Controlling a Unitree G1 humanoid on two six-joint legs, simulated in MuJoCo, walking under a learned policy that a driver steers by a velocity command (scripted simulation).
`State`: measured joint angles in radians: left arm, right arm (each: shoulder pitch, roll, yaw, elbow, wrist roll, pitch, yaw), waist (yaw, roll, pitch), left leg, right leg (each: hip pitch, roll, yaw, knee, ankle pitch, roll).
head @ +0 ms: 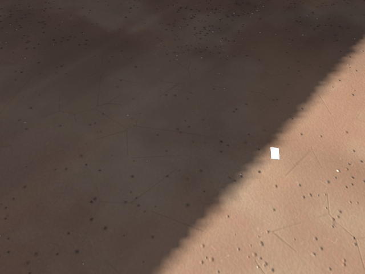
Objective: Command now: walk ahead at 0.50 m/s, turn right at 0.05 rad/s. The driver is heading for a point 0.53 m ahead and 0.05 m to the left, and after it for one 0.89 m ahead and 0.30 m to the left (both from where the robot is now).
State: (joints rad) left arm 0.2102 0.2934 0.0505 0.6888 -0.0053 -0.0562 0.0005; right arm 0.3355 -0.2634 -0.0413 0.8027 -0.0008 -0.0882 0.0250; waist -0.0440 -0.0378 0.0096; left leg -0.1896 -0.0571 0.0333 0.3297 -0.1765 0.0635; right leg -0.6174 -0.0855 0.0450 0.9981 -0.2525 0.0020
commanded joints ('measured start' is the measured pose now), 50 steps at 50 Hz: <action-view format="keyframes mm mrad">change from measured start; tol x32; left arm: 1 -41 35 4 -68 4 -14 -2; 50 26 106 26 0 23 -49 4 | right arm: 1 -47 -172 -42 -63 7 -12 -12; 50 -103 -157 -58 -191 6 25 -11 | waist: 1 17 103 -5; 13 112 109 -122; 15 104 -273 -391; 50 68 91 -61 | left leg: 1 38 256 -190 -183 214 168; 13 149 237 -80 212 559 54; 15 -445 2 -49 853 -369 -44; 17 -621 96 -132 954 -309 -26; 31 -476 157 -80 371 286 -68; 40 -208 8 72 231 39 57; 43 611 402 -881 21 -45 367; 50 -16 217 -372 -97 272 242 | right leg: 1 -49 -30 4 -161 157 17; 11 82 48 -42 -495 186 -49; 13 422 77 -72 -528 203 -103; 15 1025 -312 601 -590 35 -335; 23 455 -140 185 -838 230 -256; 35 664 -171 -102 -837 345 -168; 40 713 -155 -196 -444 968 -94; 43 -95 156 -6 372 -327 24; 50 2 -21 22 70 -41 40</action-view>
